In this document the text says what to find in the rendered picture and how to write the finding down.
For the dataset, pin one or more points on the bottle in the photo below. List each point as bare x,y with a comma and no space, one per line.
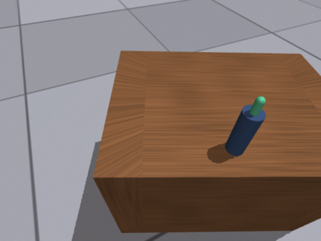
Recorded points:
246,126

